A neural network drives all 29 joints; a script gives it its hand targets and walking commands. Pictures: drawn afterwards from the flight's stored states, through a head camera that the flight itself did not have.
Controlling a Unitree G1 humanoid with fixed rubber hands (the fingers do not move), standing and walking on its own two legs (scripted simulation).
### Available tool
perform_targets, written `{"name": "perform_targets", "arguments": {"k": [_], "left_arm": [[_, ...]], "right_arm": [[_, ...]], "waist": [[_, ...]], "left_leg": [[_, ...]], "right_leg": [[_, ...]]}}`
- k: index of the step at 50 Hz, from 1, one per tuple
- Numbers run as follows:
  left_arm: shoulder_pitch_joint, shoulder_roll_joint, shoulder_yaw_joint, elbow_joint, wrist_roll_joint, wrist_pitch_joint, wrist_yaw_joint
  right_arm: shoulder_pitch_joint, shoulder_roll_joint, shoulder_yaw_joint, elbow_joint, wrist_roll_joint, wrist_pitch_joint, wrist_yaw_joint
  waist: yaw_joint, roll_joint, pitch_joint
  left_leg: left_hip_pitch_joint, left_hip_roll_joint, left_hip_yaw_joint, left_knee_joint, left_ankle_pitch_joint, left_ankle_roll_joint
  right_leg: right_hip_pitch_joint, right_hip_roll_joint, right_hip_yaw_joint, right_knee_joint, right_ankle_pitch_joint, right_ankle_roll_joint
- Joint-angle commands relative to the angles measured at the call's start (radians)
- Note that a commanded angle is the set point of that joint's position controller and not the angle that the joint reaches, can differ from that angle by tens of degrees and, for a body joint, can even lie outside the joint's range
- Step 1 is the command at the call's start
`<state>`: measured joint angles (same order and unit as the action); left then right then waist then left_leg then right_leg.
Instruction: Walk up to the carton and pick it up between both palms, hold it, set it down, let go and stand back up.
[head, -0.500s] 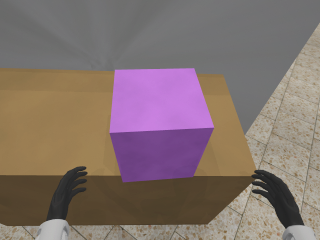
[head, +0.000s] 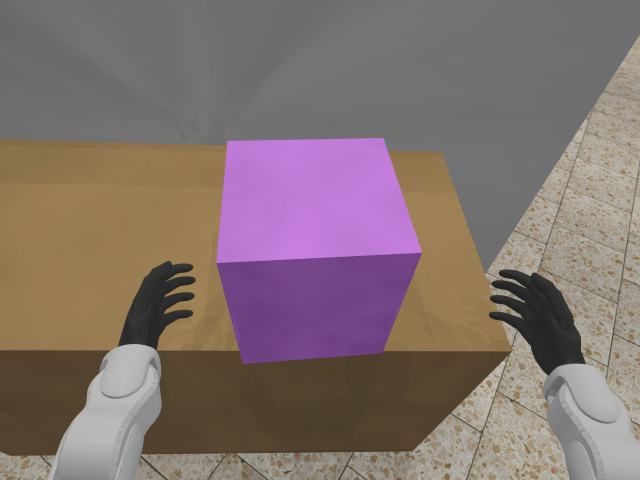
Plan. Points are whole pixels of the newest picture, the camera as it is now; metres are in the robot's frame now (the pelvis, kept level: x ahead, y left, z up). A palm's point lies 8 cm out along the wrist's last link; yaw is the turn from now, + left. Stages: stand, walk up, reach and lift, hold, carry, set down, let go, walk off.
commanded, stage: reach and lift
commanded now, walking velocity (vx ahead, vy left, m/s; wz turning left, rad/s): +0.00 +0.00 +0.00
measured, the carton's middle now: (310, 255) +0.42 +0.03 +0.03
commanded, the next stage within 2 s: none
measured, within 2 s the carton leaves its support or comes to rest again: neither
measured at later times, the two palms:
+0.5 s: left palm (145, 249) +0.34 +0.21 +0.14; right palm (535, 253) +0.36 -0.22 +0.14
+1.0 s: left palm (148, 185) +0.39 +0.21 +0.17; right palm (514, 188) +0.42 -0.19 +0.18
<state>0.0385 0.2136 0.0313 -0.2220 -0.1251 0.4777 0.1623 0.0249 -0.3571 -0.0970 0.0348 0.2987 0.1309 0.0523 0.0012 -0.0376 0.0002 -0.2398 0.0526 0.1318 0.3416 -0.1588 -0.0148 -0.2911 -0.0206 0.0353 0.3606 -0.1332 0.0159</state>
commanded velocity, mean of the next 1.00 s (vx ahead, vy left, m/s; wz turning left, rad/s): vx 0.00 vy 0.00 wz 0.00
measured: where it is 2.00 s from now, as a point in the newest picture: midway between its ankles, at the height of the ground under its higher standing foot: outside the picture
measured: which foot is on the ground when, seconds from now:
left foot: down 0.00-1.00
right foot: down 0.00-1.00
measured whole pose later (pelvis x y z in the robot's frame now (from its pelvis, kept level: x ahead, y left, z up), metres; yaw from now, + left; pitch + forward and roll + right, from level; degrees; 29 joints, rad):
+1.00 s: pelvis +0.00 +0.00 +0.00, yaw +0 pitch +4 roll +1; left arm -0.68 0.28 0.15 0.15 -0.13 0.76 0.16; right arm -0.73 -0.39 -0.03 0.45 0.39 0.38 0.04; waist 0.00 -0.04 0.00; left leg -0.24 0.06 0.13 0.34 -0.16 -0.02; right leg -0.29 -0.02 0.04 0.37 -0.14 0.02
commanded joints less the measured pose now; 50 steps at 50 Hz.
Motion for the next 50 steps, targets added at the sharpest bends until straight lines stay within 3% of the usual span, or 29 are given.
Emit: {"name": "perform_targets", "arguments": {"k": [1, 6, 14, 25, 34, 50], "left_arm": [[-0.269, 0.100, 0.182, -0.267, -0.045, 0.038, -0.001], [-0.420, 0.118, 0.190, -0.163, -0.049, 0.118, 0.002], [-0.630, 0.124, 0.243, 0.123, 0.000, 0.237, -0.006], [-0.808, 0.166, 0.254, 0.133, 0.016, 0.246, -0.017], [-0.918, 0.209, 0.270, 0.215, 0.029, 0.257, -0.011], [-1.183, 0.280, 0.245, 0.415, 0.000, 0.245, -0.007]], "right_arm": [[-0.329, -0.244, -0.002, -0.261, 0.118, 0.053, -0.019], [-0.485, -0.265, -0.003, -0.149, 0.124, 0.133, -0.013], [-0.698, -0.276, 0.010, 0.130, 0.115, 0.239, 0.001], [-0.887, -0.307, 0.043, 0.159, 0.136, 0.228, -0.004], [-1.016, -0.324, 0.081, 0.277, 0.170, 0.237, -0.008], [-1.294, -0.334, 0.128, 0.461, 0.217, 0.250, -0.018]], "waist": [[0.134, 0.078, -0.335], [0.133, 0.079, -0.327], [0.140, 0.055, -0.270], [0.147, 0.082, -0.398], [0.173, 0.083, -0.430], [0.190, 0.092, -0.507]], "left_leg": [[0.255, -0.065, -0.060, -0.030, 0.298, -0.046], [0.203, -0.058, -0.065, -0.054, 0.172, -0.033], [0.104, -0.043, -0.069, -0.094, -0.011, -0.003], [0.128, -0.050, -0.072, -0.039, 0.174, -0.020], [0.132, -0.046, -0.065, -0.023, 0.237, -0.028], [0.113, -0.044, -0.054, 0.005, 0.272, -0.033]], "right_leg": [[0.219, 0.091, -0.001, -0.060, 0.127, -0.057], [0.202, 0.086, -0.005, -0.052, 0.042, -0.063], [0.192, 0.073, -0.003, -0.041, -0.067, -0.064], [0.255, 0.090, -0.014, -0.018, 0.104, -0.055], [0.272, 0.095, -0.018, -0.019, 0.156, -0.051], [0.275, 0.101, -0.028, -0.015, 0.199, -0.037]]}}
